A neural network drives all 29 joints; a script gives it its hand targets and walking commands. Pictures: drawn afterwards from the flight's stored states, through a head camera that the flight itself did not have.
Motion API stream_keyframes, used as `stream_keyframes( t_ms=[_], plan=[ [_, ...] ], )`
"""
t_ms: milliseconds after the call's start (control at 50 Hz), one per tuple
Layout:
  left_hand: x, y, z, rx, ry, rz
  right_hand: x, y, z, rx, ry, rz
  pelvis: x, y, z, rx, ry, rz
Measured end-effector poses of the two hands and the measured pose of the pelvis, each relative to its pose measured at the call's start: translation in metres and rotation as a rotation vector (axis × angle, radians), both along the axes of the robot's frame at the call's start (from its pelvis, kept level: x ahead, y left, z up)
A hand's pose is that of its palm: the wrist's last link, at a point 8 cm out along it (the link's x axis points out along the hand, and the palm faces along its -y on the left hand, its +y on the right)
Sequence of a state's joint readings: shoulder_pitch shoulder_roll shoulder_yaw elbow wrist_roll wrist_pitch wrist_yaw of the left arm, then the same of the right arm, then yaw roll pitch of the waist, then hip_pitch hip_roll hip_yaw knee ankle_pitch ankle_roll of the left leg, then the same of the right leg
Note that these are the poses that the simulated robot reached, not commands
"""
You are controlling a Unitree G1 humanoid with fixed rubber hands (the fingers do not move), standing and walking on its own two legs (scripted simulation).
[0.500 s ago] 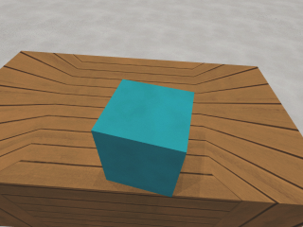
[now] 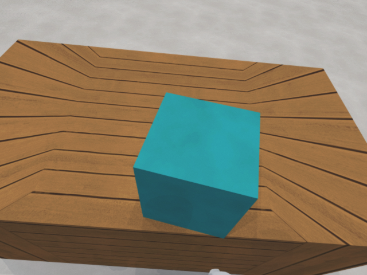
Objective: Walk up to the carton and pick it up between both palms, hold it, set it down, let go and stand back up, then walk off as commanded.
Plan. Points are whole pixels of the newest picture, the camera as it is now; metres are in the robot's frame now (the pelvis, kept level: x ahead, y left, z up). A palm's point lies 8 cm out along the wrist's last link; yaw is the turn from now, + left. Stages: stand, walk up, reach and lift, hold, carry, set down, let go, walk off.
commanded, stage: walk up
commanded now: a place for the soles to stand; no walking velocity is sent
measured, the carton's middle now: (196, 169) +0.36 -0.01 +0.01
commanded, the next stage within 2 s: none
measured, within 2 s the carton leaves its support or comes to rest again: neither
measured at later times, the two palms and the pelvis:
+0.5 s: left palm out of the picture +0.07 +0.30 -0.11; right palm out of the picture +0.07 -0.32 -0.10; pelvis +0.00 -0.01 +0.00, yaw +0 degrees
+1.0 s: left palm out of the picture +0.06 +0.31 -0.11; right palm out of the picture +0.09 -0.31 -0.10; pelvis -0.01 +0.00 -0.01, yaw -2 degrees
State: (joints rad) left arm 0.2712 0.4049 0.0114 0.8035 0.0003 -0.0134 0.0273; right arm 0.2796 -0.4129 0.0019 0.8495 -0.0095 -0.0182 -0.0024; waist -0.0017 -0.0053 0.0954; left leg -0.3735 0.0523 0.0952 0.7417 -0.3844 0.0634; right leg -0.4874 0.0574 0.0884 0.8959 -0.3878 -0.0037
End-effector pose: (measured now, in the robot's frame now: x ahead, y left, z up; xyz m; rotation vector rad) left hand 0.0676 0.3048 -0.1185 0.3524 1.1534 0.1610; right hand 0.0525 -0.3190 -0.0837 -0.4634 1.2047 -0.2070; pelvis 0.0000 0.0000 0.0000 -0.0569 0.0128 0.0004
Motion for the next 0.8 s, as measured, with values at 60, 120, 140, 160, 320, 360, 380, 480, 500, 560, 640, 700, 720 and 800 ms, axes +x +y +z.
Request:
stream_keyframes(
  t_ms=[60, 120, 140, 160, 320, 360, 380, 480, 500, 560, 640, 700, 720, 800],
  plan=[
    [-0.003, -0.005, 0.0, 0.007, 0.0, 0.003, 0.008, -0.005, -0.004, 0.01, -0.019, 0.005, -0.002, -0.006, -0.002, 0.01, -0.006, 0.0],
    [-0.008, -0.01, -0.005, 0.025, -0.007, 0.009, 0.022, -0.011, -0.015, 0.03, -0.064, 0.009, -0.003, -0.014, -0.011, 0.022, -0.034, -0.002],
    [-0.009, -0.012, -0.005, 0.029, -0.008, 0.011, 0.026, -0.011, -0.018, 0.038, -0.082, 0.009, -0.003, -0.016, -0.013, 0.02, -0.043, -0.005],
    [-0.01, -0.012, -0.004, 0.034, -0.01, 0.011, 0.031, -0.011, -0.019, 0.045, -0.098, 0.008, -0.004, -0.016, -0.013, 0.017, -0.051, -0.008],
    [-0.009, 0.005, 0.006, 0.055, -0.03, 0.011, 0.031, 0.009, -0.023, 0.078, -0.119, 0.032, -0.009, -0.002, -0.011, 0.019, -0.042, 0.0],
    [-0.008, 0.006, 0.008, 0.051, -0.025, 0.01, 0.022, 0.01, -0.02, 0.078, -0.097, 0.023, -0.008, -0.001, -0.007, 0.015, -0.037, -0.001],
    [-0.007, 0.005, 0.009, 0.049, -0.02, 0.01, 0.018, 0.009, -0.019, 0.076, -0.084, 0.019, -0.007, -0.001, -0.005, 0.015, -0.033, -0.002],
    [-0.004, -0.001, 0.008, 0.043, -0.004, 0.006, 0.014, 0.002, -0.016, 0.068, -0.052, 0.008, -0.002, -0.007, -0.002, 0.019, -0.018, -0.008],
    [-0.002, -0.003, 0.007, 0.043, -0.008, 0.004, 0.016, -0.001, -0.017, 0.067, -0.056, 0.007, -0.001, -0.009, -0.004, 0.024, -0.021, -0.009],
    [0.002, -0.008, 0.005, 0.046, -0.025, -0.003, 0.027, -0.006, -0.02, 0.068, -0.085, 0.005, 0.0, -0.014, -0.008, 0.029, -0.035, -0.013],
    [0.003, -0.004, 0.007, 0.054, -0.036, -0.009, 0.042, -0.002, -0.018, 0.073, -0.122, 0.009, -0.001, -0.011, -0.008, 0.028, -0.04, -0.018],
    [0.002, 0.003, 0.006, 0.056, -0.038, -0.005, 0.047, 0.006, -0.017, 0.073, -0.14, 0.02, -0.002, -0.004, -0.009, 0.022, -0.04, -0.016],
    [0.002, 0.004, 0.006, 0.054, -0.037, -0.005, 0.047, 0.008, -0.016, 0.074, -0.142, 0.022, -0.002, -0.002, -0.008, 0.02, -0.04, -0.016],
    [0.0, 0.006, 0.006, 0.047, -0.029, -0.006, 0.039, 0.01, -0.012, 0.071, -0.128, 0.021, -0.004, 0.0, -0.005, 0.015, -0.032, -0.018]
  ],
)
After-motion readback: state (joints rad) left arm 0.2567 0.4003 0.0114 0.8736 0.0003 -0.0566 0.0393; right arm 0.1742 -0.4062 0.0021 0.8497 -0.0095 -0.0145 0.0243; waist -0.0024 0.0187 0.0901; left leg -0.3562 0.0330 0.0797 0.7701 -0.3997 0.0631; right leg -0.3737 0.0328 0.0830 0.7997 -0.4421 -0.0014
